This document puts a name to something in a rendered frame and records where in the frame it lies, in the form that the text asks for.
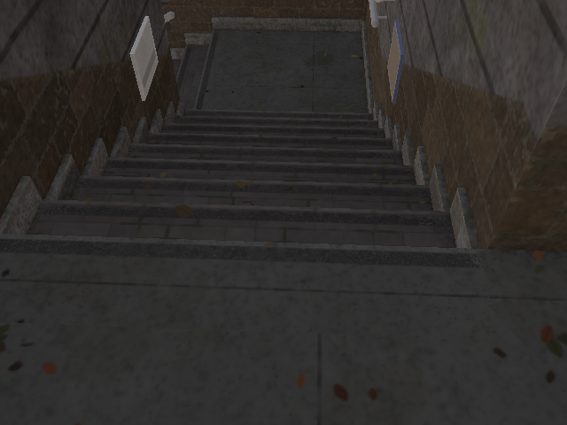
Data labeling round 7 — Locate stairs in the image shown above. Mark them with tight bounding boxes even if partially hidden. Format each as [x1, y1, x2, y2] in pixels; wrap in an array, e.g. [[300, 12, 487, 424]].
[[27, 109, 456, 248], [172, 44, 209, 111]]

